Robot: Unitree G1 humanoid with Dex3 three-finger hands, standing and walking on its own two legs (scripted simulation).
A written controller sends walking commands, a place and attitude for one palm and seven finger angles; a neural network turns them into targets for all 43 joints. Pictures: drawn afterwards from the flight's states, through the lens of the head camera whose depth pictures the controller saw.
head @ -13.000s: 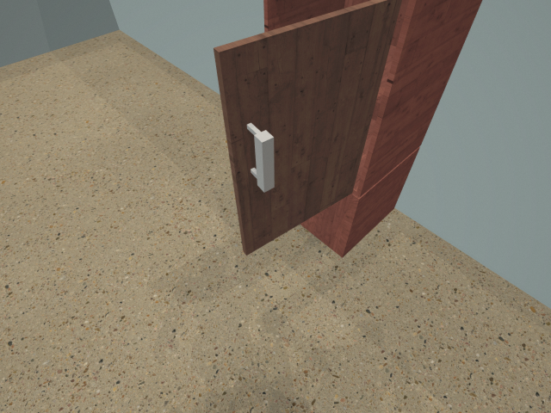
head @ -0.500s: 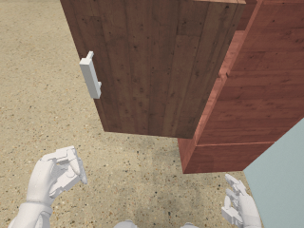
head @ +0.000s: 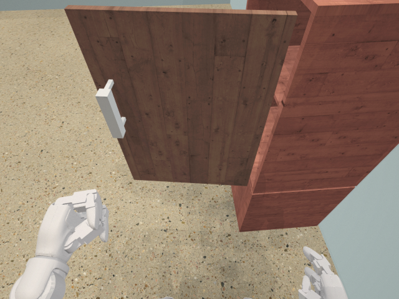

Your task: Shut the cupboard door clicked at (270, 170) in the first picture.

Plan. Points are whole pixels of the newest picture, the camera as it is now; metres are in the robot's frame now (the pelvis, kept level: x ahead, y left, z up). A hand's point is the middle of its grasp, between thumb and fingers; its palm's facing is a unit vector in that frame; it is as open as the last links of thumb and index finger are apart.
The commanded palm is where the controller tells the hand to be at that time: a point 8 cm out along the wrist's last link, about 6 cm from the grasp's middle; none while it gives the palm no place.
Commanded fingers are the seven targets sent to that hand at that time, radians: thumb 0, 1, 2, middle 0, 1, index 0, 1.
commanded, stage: raise the hand and make a fist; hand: left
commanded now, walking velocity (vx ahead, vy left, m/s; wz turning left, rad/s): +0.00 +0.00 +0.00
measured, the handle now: (114, 109) +0.52 +0.25 +0.08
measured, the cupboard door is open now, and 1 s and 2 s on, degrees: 82 82 81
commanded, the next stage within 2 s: bring the fist close to the handle in 0.16 s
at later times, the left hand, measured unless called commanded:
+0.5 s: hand (104, 206) +0.26 +0.19 +0.08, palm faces +0.00 -1.00 -0.04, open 3.1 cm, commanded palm +0.25 +0.24 +0.08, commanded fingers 0.00 0.90 0.90 -1.30 -1.50 -1.30 -1.50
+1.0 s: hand (113, 156) +0.37 +0.20 +0.08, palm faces -0.01 -1.00 -0.01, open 3.1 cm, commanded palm +0.35 +0.26 +0.08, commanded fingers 0.00 0.90 0.90 -1.30 -1.50 -1.30 -1.50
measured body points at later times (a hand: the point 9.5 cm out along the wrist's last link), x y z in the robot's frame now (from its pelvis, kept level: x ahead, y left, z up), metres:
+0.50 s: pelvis -0.01 -0.01 +0.00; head +0.03 -0.02 +0.45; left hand +0.25 +0.24 +0.09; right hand +0.17 -0.24 -0.08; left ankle -0.01 +0.12 -0.69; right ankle +0.02 -0.12 -0.69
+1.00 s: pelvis -0.01 +0.00 +0.00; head +0.06 +0.00 +0.45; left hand +0.36 +0.26 +0.09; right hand +0.11 -0.26 -0.10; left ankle -0.01 +0.12 -0.69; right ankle +0.02 -0.12 -0.69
